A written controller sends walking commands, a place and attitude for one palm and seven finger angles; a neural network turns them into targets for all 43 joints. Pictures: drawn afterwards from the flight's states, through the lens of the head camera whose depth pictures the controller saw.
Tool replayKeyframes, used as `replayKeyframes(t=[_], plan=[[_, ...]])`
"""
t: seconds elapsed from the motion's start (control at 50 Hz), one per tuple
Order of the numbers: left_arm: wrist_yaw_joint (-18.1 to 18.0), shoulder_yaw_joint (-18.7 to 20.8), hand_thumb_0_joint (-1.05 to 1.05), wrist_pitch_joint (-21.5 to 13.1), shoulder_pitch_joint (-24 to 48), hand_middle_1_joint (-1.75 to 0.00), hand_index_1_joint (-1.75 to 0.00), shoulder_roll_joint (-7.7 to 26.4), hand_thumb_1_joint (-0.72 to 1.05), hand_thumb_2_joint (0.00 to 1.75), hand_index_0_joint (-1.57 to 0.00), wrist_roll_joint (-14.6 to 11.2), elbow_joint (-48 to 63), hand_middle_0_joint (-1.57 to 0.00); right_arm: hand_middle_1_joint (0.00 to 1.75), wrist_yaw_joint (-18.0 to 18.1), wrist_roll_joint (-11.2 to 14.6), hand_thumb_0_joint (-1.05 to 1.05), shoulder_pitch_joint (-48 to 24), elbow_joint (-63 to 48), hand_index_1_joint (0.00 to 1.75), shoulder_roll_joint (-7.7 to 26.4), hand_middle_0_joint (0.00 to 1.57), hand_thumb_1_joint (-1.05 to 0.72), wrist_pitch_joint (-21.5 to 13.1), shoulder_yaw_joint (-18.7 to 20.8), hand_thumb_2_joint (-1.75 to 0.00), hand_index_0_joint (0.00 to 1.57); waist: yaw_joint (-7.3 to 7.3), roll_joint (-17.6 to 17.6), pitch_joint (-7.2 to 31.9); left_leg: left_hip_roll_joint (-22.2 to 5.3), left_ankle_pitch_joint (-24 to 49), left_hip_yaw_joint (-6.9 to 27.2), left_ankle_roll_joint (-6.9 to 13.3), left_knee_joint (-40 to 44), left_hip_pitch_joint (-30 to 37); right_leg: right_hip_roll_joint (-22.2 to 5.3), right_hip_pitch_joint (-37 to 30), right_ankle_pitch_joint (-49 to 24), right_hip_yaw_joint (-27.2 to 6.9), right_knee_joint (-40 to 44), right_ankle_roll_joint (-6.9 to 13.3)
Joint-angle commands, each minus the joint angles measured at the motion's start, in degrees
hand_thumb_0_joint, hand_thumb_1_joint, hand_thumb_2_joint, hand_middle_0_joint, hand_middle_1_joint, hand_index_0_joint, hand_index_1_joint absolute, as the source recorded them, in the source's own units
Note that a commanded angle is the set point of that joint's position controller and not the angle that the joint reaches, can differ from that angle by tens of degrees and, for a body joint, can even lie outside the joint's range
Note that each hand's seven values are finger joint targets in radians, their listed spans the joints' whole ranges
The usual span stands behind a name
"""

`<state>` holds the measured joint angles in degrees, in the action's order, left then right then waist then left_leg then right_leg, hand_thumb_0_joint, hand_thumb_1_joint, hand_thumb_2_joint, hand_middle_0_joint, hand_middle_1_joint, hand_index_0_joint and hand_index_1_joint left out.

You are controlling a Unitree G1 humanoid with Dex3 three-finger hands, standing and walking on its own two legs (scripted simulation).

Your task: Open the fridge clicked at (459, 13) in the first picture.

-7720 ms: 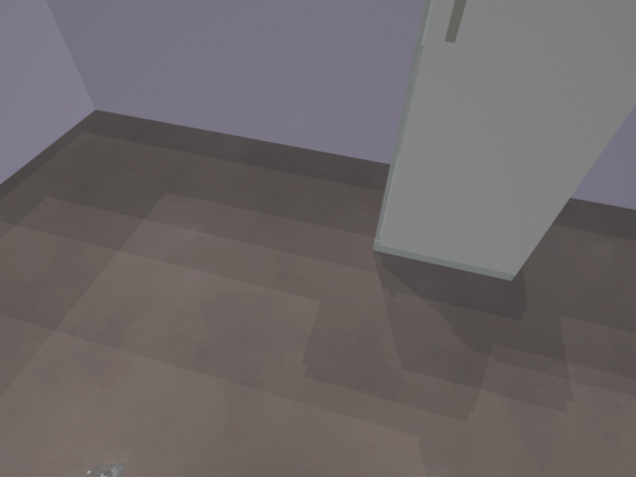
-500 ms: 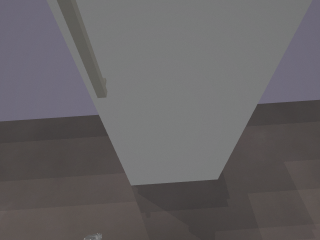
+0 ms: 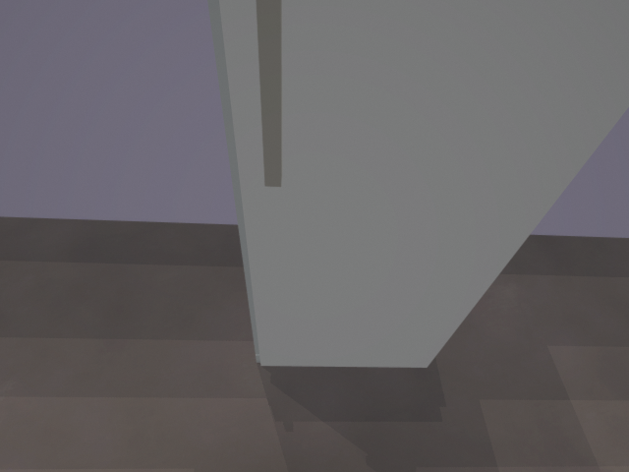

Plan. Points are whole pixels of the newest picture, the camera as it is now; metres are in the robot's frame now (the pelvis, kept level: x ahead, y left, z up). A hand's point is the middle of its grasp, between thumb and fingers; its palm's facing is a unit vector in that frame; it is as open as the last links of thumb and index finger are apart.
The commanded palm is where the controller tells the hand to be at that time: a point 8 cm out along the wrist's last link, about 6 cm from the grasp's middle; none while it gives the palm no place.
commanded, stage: come to a stop and stand still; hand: left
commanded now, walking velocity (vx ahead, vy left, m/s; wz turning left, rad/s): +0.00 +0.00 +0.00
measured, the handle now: (272, 79) +0.48 +0.11 +0.25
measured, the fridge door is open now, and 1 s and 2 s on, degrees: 0 0 0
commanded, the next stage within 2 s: look again from close up in 0.78 s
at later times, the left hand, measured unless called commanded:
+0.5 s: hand out of the picture -0.05 +0.13 -0.18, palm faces +0.02 -0.99 -0.15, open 7.4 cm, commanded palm none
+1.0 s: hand out of the picture -0.01 +0.15 -0.18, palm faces +0.02 -0.98 -0.20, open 7.4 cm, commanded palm none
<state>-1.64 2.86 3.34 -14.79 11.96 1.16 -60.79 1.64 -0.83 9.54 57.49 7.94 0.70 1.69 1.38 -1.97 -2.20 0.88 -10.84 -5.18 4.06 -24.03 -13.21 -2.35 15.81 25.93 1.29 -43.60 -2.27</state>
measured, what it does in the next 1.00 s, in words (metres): steps on the spot: right foot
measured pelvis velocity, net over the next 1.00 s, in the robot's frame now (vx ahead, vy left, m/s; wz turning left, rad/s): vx -0.02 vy -0.02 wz -0.01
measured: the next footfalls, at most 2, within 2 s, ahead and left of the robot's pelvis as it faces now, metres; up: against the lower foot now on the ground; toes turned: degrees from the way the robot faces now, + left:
right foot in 0.10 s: -0.01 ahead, -0.14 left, +0.00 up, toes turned -2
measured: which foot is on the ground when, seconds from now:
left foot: down 0.00-1.00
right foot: up 0.00-0.08, down 0.10-1.00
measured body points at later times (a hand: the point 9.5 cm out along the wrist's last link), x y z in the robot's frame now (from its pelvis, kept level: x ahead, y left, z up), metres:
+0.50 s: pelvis -0.03 -0.02 +0.00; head -0.04 -0.02 +0.45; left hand -0.05 +0.18 -0.17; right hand -0.09 -0.23 -0.16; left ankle +0.02 +0.08 -0.74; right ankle -0.05 -0.14 -0.74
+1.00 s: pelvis -0.02 -0.02 -0.01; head -0.02 -0.02 +0.44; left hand -0.01 +0.21 -0.16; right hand -0.01 -0.24 -0.17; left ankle +0.02 +0.08 -0.74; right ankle -0.05 -0.14 -0.74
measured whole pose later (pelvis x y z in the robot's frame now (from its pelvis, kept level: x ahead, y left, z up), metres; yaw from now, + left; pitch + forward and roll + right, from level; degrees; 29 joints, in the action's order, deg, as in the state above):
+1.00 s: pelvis -0.02 -0.02 -0.01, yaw +0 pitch -1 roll +0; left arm -2.5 -0.2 -1.3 -18.8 8.2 1.1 -60.5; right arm 0.7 -0.9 17.1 60.9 9.5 -0.4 0.3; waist -0.4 0.7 0.5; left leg 0.0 -12.4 -5.1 2.4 -30.1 -17.2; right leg -1.3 10.3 19.6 2.1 -30.5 -0.3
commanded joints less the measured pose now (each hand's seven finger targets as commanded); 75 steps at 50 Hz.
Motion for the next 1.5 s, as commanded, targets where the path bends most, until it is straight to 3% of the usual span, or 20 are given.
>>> replayKeyframes(t=[0.0, 0.04, 0.06, 0.08, 0.12, 0.14, 0.22, 0.34, 0.58, 0.6, 0.62, 0.64, 0.66, 0.68, 0.72, 0.78, 0.84, 0.9, 1.02, 1.48], plan=[[-0.40, -0.95, 0.00, -1.98, -2.54, -0.30, -0.30, 1.57, 0.90, 0.90, -0.20, -0.32, 1.17, -0.20, 0.30, 0.42, 0.27, 0.00, 4.89, 0.58, 0.30, 8.97, 0.20, -0.90, -1.09, 1.83, -0.90, 0.20, -1.72, 9.32, 4.83, -13.74, 16.14, 13.02, 4.19, 7.24, 9.53, -0.83, -1.69, -4.75, 0.33, 14.22, 0.60], [-0.79, -1.20, 0.00, -2.83, -5.76, -0.30, -0.30, 2.25, 0.90, 0.90, -0.20, -0.23, -0.93, -0.20, 0.30, 0.24, 0.78, 0.00, 4.66, 1.42, 0.30, 7.44, 0.20, -0.90, -1.32, 1.41, -0.90, 0.20, -0.83, 5.36, 4.67, -10.62, 10.30, 11.13, 0.59, 4.82, 5.66, -2.71, -7.97, -15.01, -1.81, 25.43, 1.38], [-0.96, -1.31, 0.00, -3.31, -5.09, -0.30, -0.30, 3.49, 0.90, 0.90, -0.20, -0.20, -1.42, -0.20, 0.30, -0.06, 1.12, 0.00, 5.03, 1.82, 0.30, 6.04, 0.20, -0.90, -1.36, 1.17, -0.90, 0.20, -1.58, 2.81, 3.25, -8.65, 6.94, 9.79, -1.54, 4.78, 3.49, -5.31, -8.71, -18.11, -4.58, 26.02, 2.63], [-0.96, -1.57, 0.00, -3.50, -4.61, -0.30, -0.30, 3.74, 0.90, 0.90, -0.20, -0.36, -1.47, -0.20, 0.30, -0.29, 1.06, 0.00, 5.17, 2.05, 0.30, 5.64, 0.20, -0.90, -1.38, 0.83, -0.90, 0.20, -2.10, 3.50, 2.11, -7.24, 3.92, 9.02, -2.78, 5.89, 4.17, -7.05, -6.59, -17.76, -4.96, 25.46, 3.53], [-0.81, -1.72, 0.00, -3.92, -3.38, -0.30, -0.30, 2.89, 0.90, 0.90, -0.20, -0.32, -2.18, -0.20, 0.30, -0.33, 0.50, 0.00, 5.74, 3.18, 0.30, 5.72, 0.20, -0.90, -1.13, 0.82, -0.90, 0.20, -2.60, -3.93, 0.40, -6.63, 3.94, 7.38, -3.03, 5.23, 6.57, -5.62, -2.30, -15.38, -5.10, 25.36, 3.53], [-0.78, -1.95, 0.00, -3.96, -3.25, -0.30, -0.30, 2.10, 0.90, 0.90, -0.20, -0.40, -2.32, -0.20, 0.30, -0.30, 0.48, 0.00, 6.20, 3.71, 0.30, 6.31, 0.20, -0.90, -1.17, 0.79, -0.90, 0.20, -2.77, -4.35, -0.20, -6.84, 2.86, 7.26, -2.84, 5.69, 7.71, -5.54, -0.68, -12.93, -5.07, 25.96, 3.38], [-0.88, -2.18, 0.00, -3.64, -3.98, -0.30, -0.30, 1.64, 0.90, 0.90, -0.20, -0.47, -2.83, -0.20, 0.30, -0.34, 0.48, 0.00, 7.46, 5.55, 0.30, 5.89, 0.20, -0.90, -0.98, 0.24, -0.90, 0.20, -2.39, -1.17, -4.18, -6.76, -2.92, 7.63, -2.82, 7.77, 5.16, -4.76, 1.14, -6.78, -5.17, 27.22, 3.17], [-0.89, -2.14, 0.00, -3.44, -6.29, -0.30, -0.30, 0.73, 0.90, 0.90, -0.20, -0.54, -3.57, -0.20, 0.30, -0.17, 0.18, 0.00, 10.23, 7.03, 0.30, 4.77, 0.20, -0.90, -0.61, -0.08, -0.90, 0.20, -1.98, 2.04, -5.89, -6.42, -7.53, 8.11, -2.90, 8.44, 2.12, -4.18, 2.31, -2.35, -5.32, 27.77, 3.46], [-1.15, -2.14, 0.00, -3.80, -8.67, -0.30, -0.30, -1.87, 0.90, 0.90, -0.20, -0.67, -4.30, -0.20, 0.30, 0.32, 0.20, 0.00, 14.16, 8.64, 0.30, 2.48, 0.20, -0.90, -1.07, -0.13, -0.90, 0.20, -1.80, 1.94, -4.29, -7.01, -5.07, 8.08, -2.72, 7.19, 1.81, -3.48, 1.11, -6.42, -4.74, 26.28, 3.84], [-2.57, -3.15, 0.00, -5.56, -10.08, -0.30, -0.30, 0.53, 0.90, 0.90, -0.20, 0.85, -3.70, -0.20, 0.30, -0.79, 0.02, 0.00, 7.62, 3.96, 0.30, 5.41, 0.20, -0.90, -2.03, -0.91, -0.90, 0.20, 0.24, -0.20, -8.64, -6.59, -0.93, 6.02, -4.38, -4.68, -5.47, -4.67, 2.08, -15.38, -5.57, 26.58, 4.74], [-2.22, -2.31, 0.00, -5.83, -6.95, -0.30, -0.30, 2.44, 0.90, 0.90, -0.20, 0.29, -0.70, -0.20, 0.30, -1.27, -0.13, 0.00, 11.49, 2.59, 0.30, 2.96, 0.20, -0.90, -1.47, -0.60, -0.90, 0.20, -3.74, 0.22, -3.72, -4.95, -6.94, 5.53, -4.18, -5.49, -2.56, -6.74, 4.85, 1.05, -7.82, 27.87, 6.16], [-1.95, -2.38, 0.00, -5.86, -5.26, -0.30, -0.30, 2.30, 0.90, 0.90, -0.20, -0.05, 0.45, -0.20, 0.30, -1.39, -0.46, 0.00, 13.63, 3.16, 0.30, 3.32, 0.20, -0.90, -1.01, -0.57, -0.90, 0.20, -4.67, 0.42, -3.14, -4.27, -7.91, 5.14, -3.70, -7.44, -2.52, -5.95, 6.79, 6.31, -7.84, 26.98, 6.81], [-1.83, -2.10, 0.00, -6.46, -5.36, -0.30, -0.30, 1.61, 0.90, 0.90, -0.20, -0.08, 1.17, -0.20, 0.30, -1.43, -0.86, 0.00, 15.54, 2.90, 0.30, 2.71, 0.20, -0.90, -1.74, -0.75, -0.90, 0.20, -4.84, 6.89, 1.41, -4.39, -1.20, 5.73, -3.52, -6.73, 0.39, -6.11, 4.94, -3.12, -6.11, 23.35, 7.50], [-1.66, -2.08, 0.00, -6.44, -5.94, -0.30, -0.30, 1.66, 0.90, 0.90, -0.20, -0.40, 1.11, -0.20, 0.30, -1.23, -0.61, 0.00, 15.75, 2.61, 0.30, 2.59, 0.20, -0.90, -2.01, -0.98, -0.90, 0.20, -4.34, 8.13, 2.47, -5.18, -1.64, 6.92, -2.91, -4.64, 0.19, -4.34, 3.31, -3.44, -5.08, 21.02, 7.10], [-1.49, -2.22, 0.00, -5.88, -6.95, -0.30, -0.30, 0.10, 0.90, 0.90, -0.20, -0.26, 0.84, -0.20, 0.30, -0.84, -0.41, 0.00, 14.24, 1.46, 0.30, 3.67, 0.20, -0.90, -2.07, -0.79, -0.90, 0.20, -3.09, 4.67, -0.55, -6.34, -5.62, 8.86, -1.72, -1.54, -4.58, -2.18, 2.13, -2.69, -3.90, 19.32, 6.47], [-1.32, -2.46, 0.00, -5.64, -8.20, -0.30, -0.30, -0.35, 0.90, 0.90, -0.20, -0.12, 0.96, -0.20, 0.30, -0.74, -0.29, 0.00, 12.28, 0.47, 0.30, 4.26, 0.20, -0.90, -2.14, -0.83, -0.90, 0.20, -2.00, 1.21, -3.37, -6.25, -5.87, 8.93, -1.31, 0.13, -6.42, -2.10, 1.81, -4.47, -4.08, 19.28, 6.00], [-1.25, -2.49, 0.00, -5.26, -8.13, -0.30, -0.30, 0.32, 0.90, 0.90, -0.20, -0.13, 1.60, -0.20, 0.30, -0.73, -0.13, 0.00, 11.33, 0.73, 0.30, 5.35, 0.20, -0.90, -2.12, -0.71, -0.90, 0.20, -1.89, 1.06, -4.32, -6.51, -7.88, 9.45, -1.27, 1.91, -5.66, -1.90, 2.47, -4.24, -4.09, 19.41, 5.55], [-1.19, -2.38, 0.00, -5.47, -7.93, -0.30, -0.30, 1.41, 0.90, 0.90, -0.20, -0.12, 1.97, -0.20, 0.30, -0.71, -0.07, 0.00, 10.48, 0.96, 0.30, 6.10, 0.20, -0.90, -2.43, -0.75, -0.90, 0.20, -1.69, -0.28, -3.27, -6.46, -3.07, 8.51, -1.25, 1.43, -3.72, -2.42, 0.93, -8.48, -4.17, 19.72, 5.31], [-0.96, -2.09, 0.00, -5.61, -7.04, -0.30, -0.30, 3.77, 0.90, 0.90, -0.20, -0.22, 2.64, -0.20, 0.30, -0.58, 0.03, 0.00, 7.97, 1.01, 0.30, 8.04, 0.20, -0.90, -2.95, -0.76, -0.90, 0.20, -1.41, 1.23, 0.19, -6.72, 5.44, 6.88, -1.37, 0.06, 0.56, -3.27, -1.70, -15.87, -4.72, 20.15, 4.90], [-0.22, -1.84, 0.00, -5.03, -3.21, -0.30, -0.30, 8.15, 0.90, 0.90, -0.20, -0.07, 1.79, -0.20, 0.30, -0.54, 0.14, 0.00, 1.27, 2.30, 0.30, 12.52, 0.20, -0.90, -2.89, -0.44, -0.90, 0.20, -0.99, 1.95, 1.45, -7.88, 7.91, 7.15, -1.39, 2.21, 3.68, -4.02, -4.31, -18.59, -4.95, 22.61, 4.25]])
